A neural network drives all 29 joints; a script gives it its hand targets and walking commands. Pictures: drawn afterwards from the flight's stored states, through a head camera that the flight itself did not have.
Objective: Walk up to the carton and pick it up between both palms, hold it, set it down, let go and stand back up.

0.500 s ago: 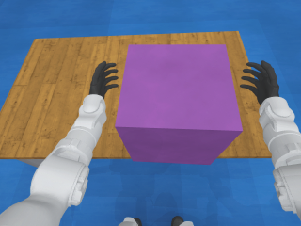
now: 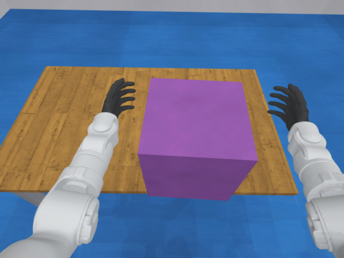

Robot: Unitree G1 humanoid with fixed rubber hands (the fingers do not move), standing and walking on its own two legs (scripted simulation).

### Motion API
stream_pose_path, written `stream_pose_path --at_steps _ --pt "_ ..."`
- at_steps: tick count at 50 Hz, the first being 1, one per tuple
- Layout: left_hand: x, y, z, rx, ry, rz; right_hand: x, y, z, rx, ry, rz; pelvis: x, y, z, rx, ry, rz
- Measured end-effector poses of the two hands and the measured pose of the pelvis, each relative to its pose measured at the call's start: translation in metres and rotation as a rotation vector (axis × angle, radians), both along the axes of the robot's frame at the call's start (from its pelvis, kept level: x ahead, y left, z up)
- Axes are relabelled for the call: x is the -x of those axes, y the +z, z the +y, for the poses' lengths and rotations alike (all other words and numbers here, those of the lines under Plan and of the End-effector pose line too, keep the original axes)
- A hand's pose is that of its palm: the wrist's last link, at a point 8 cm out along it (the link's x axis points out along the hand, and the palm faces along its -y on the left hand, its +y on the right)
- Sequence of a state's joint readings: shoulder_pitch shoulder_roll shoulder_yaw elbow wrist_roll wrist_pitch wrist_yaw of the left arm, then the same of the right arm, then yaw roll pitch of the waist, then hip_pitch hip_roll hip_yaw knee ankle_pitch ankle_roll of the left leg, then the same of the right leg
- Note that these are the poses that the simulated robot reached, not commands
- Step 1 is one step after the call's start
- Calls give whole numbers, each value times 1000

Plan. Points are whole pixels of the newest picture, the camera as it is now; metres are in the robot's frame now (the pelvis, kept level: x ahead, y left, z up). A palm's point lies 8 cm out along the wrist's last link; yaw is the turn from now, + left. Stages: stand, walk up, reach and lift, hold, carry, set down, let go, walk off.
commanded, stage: set down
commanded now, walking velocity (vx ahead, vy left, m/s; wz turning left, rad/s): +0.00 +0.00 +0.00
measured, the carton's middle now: (191, 142) +0.45 -0.02 -0.05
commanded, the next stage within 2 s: none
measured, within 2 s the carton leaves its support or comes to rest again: neither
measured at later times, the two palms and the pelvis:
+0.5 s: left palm (106, 179) +0.30 +0.18 +0.00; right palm (294, 206) +0.27 -0.25 -0.02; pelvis -0.01 +0.01 -0.01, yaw +0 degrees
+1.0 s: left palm (100, 214) +0.24 +0.19 -0.05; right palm (287, 232) +0.22 -0.24 -0.06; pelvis +0.01 +0.00 +0.00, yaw +0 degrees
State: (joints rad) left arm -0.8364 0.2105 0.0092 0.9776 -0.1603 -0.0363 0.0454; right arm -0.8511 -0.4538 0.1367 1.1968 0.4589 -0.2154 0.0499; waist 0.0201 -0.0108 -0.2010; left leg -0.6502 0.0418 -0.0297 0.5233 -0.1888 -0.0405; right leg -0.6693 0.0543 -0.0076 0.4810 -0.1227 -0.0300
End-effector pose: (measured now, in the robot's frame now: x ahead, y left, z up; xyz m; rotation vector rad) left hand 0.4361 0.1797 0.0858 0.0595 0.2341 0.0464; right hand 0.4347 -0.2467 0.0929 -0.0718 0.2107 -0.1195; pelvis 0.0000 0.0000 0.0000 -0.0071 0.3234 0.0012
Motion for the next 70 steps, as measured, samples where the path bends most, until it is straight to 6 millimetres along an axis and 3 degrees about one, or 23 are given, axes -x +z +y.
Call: stream_pose_path --at_steps 4,10,13,16,22,25,28,32,35,39,44,50,61,70 --pt "47 -43 2 -4 -6 100 46 -38 -8 -6 -34 74 -6 9 1 -6 22 -78" --pt "140 -108 10 32 76 202 135 -90 -11 -44 -36 113 -6 10 2 -6 15 -138" --pt "162 -127 14 22 109 230 161 -106 -13 -76 -42 153 -1 4 3 -12 5 -128" --pt "160 -124 16 23 115 165 170 -112 -14 -89 -37 151 4 -3 3 -18 -5 -117" --pt "130 -92 9 22 79 -13 157 -108 -9 -89 -6 72 8 -13 6 -27 -12 -135" --pt "135 -87 2 8 39 -21 162 -113 -5 -74 -8 68 6 -10 8 -20 -10 -197" --pt "156 -99 -4 12 20 44 180 -126 -2 -56 -19 111 2 -6 8 -18 -2 -254" --pt "192 -135 -5 36 48 191 208 -146 -1 -40 -32 193 1 -6 6 -25 -2 -287" --pt "208 -155 1 52 112 230 218 -151 -1 -48 -39 199 4 -10 3 -32 -13 -268" --pt "204 -156 10 47 168 176 211 -146 1 -51 -21 169 6 -15 -2 -37 -21 -242" --pt "190 -148 12 3 108 185 200 -149 3 -25 -2 227 1 -10 -3 -30 -7 -259" --pt "200 -136 11 -7 60 210 211 -149 7 -13 -6 210 -14 0 0 -22 5 -293" --pt "222 -163 28 -23 87 429 243 -162 18 21 -9 394 -24 6 4 -22 -14 -350" --pt "218 -155 39 -51 57 422 240 -149 28 40 -22 382 -36 12 16 1 -16 -355"
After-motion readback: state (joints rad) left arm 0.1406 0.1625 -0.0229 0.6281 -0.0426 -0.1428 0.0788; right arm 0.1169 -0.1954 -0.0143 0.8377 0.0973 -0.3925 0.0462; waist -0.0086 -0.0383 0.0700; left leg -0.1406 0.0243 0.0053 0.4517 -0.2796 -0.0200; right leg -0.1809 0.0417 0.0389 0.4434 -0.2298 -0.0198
